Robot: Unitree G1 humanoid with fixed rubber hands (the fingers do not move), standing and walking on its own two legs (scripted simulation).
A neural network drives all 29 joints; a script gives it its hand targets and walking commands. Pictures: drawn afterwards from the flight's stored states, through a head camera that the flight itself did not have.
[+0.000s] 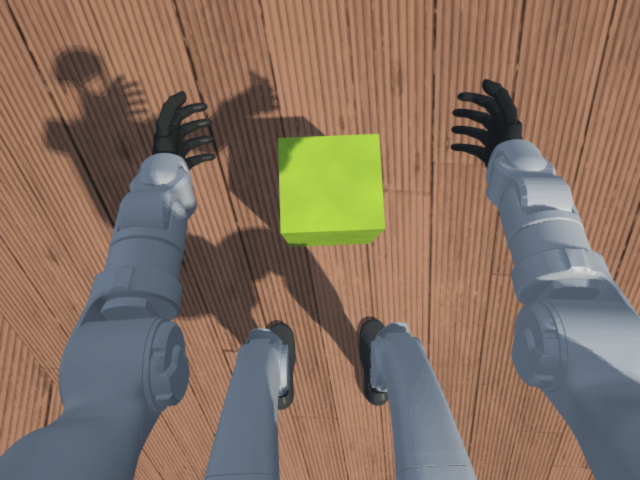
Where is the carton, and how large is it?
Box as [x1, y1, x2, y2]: [278, 134, 384, 246]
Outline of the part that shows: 378,134 278,138 280,230 281,234 290,246 369,243 384,229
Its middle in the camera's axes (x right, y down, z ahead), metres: +0.02 -0.09 +0.91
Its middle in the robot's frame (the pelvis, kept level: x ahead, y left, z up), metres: +0.53 -0.02 -0.53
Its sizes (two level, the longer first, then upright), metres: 0.210 0.200 0.250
